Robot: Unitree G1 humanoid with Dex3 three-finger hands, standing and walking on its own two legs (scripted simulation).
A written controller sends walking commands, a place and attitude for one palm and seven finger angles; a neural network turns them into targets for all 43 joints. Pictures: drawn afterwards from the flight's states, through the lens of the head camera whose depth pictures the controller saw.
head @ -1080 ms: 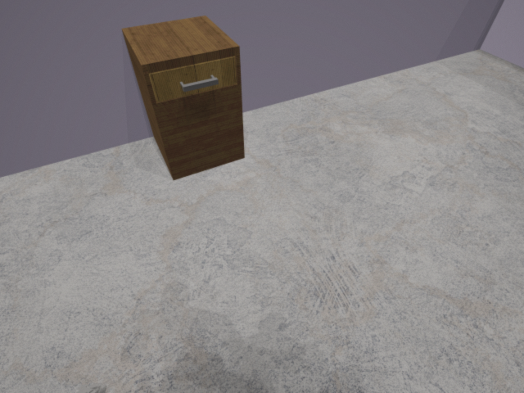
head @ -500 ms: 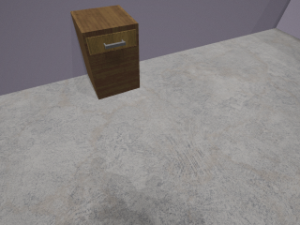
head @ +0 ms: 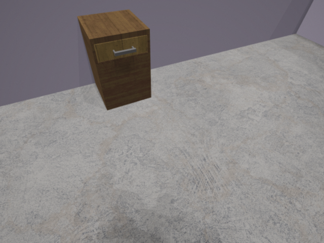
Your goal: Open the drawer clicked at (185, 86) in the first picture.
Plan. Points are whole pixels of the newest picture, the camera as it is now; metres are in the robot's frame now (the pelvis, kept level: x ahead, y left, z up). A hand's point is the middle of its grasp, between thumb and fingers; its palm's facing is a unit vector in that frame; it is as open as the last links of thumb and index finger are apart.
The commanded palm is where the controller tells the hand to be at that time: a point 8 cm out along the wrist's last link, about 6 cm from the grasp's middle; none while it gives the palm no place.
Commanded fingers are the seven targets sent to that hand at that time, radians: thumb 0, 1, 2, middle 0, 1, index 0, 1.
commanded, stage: look at it before walking up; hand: left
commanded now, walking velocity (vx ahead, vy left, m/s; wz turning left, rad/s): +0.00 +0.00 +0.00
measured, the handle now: (124, 50) +1.38 +0.35 -0.23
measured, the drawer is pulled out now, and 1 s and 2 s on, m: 0.00 0.00 0.00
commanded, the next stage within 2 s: walk to a spot facing it in 0.36 s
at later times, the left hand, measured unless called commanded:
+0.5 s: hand out of the picture +0.06 +0.25 -0.16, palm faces -0.03 -0.95 -0.32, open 7.4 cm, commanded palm none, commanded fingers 0.00 0.90 0.90 -0.20 -0.30 -0.20 -0.30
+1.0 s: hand out of the picture +0.07 +0.13 -0.18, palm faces -0.08 -0.98 -0.16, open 7.4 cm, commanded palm none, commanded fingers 0.00 0.90 0.90 -0.20 -0.30 -0.20 -0.30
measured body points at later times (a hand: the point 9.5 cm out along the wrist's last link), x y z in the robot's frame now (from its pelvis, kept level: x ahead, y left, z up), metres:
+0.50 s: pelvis -0.01 +0.00 +0.00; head +0.00 +0.01 +0.45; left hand +0.06 +0.30 -0.14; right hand +0.07 -0.29 -0.13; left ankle -0.01 +0.13 -0.74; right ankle -0.01 -0.11 -0.74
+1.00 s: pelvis +0.10 -0.03 -0.01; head +0.11 -0.04 +0.44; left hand +0.08 +0.18 -0.16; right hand +0.07 -0.27 -0.16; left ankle +0.11 +0.09 -0.67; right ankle +0.03 -0.10 -0.74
